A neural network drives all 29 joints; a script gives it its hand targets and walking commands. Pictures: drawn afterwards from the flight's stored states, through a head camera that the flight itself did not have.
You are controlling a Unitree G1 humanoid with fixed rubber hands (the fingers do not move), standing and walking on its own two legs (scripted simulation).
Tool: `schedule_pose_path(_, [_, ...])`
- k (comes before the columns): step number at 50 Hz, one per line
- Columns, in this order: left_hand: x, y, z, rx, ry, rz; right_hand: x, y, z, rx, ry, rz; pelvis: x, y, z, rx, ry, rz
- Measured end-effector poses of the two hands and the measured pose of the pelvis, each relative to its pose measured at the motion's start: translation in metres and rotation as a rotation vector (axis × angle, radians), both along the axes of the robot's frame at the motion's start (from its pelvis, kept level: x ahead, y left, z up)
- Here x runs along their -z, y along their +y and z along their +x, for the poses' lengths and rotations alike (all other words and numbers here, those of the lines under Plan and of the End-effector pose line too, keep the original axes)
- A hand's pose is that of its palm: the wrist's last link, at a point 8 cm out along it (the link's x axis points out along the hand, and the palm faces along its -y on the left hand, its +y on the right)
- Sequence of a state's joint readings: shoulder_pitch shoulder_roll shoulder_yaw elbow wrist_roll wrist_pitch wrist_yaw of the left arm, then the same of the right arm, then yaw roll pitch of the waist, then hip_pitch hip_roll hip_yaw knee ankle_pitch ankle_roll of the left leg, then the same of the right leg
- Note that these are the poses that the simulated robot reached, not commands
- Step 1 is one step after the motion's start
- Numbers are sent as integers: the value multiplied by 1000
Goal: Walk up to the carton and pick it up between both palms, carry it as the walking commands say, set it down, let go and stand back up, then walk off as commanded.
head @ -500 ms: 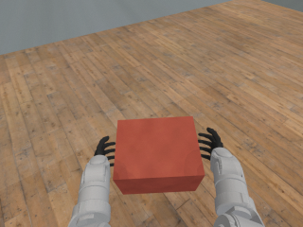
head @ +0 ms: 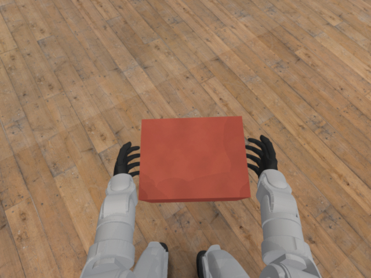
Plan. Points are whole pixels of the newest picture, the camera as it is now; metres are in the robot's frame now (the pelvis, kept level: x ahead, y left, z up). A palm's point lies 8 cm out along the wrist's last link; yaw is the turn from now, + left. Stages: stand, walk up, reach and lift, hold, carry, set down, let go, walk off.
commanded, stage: set down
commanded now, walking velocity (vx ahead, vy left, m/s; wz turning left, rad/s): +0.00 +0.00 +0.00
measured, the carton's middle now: (192, 163) +0.38 -0.02 -0.13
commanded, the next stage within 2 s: none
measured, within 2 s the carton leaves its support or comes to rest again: neither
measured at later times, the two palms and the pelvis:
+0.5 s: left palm (132, 171) +0.37 +0.14 -0.15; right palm (255, 169) +0.36 -0.18 -0.12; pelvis -0.02 +0.00 -0.07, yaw +0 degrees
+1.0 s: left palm (138, 172) +0.39 +0.14 -0.24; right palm (244, 170) +0.38 -0.18 -0.21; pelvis -0.04 -0.01 -0.15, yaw +0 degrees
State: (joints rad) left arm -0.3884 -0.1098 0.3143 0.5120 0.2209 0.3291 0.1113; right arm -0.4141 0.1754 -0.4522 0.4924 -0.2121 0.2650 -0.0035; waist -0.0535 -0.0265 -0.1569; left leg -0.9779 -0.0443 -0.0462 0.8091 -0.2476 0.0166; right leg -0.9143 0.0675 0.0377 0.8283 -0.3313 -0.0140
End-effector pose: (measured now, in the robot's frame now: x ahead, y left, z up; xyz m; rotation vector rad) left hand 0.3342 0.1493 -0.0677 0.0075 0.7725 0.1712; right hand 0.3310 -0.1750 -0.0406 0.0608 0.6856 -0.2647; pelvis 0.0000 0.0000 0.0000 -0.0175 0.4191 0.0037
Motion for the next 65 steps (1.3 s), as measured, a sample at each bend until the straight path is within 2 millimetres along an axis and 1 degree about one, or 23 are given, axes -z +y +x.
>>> schedule_pose_path(5, [16, 0, 7, -2, -10, -9, 15, 0, 5, 3, -11, 4, 13, -1, -6, 1, 65, -2])
schedule_pose_path(18, [55, -1, 25, -4, -12, -21, 52, -2, 23, -11, -13, 12, 52, -1, -19, -4, 164, -3])
schedule_pose_path(27, [88, -6, 36, 5, -8, -16, 88, -6, 29, 21, -8, 9, 81, -1, -22, 2, 233, 0])
schedule_pose_path(36, [121, -10, 44, 6, -8, 4, 123, -6, 37, 69, -5, -16, 112, -3, -25, 7, 289, 4])
schedule_pose_path(51, [171, -8, 61, 19, -18, 15, 173, -6, 55, 33, -10, -2, 157, -6, -39, 4, 327, 2])
schedule_pose_path(58, [196, -9, 71, 25, -21, 19, 199, -6, 63, 46, -11, -13, 178, -5, -45, 5, 355, 0])
schedule_pose_path(65, [223, -11, 77, 28, -21, 22, 225, -7, 68, 61, -10, -27, 199, -3, -50, 8, 379, 0])
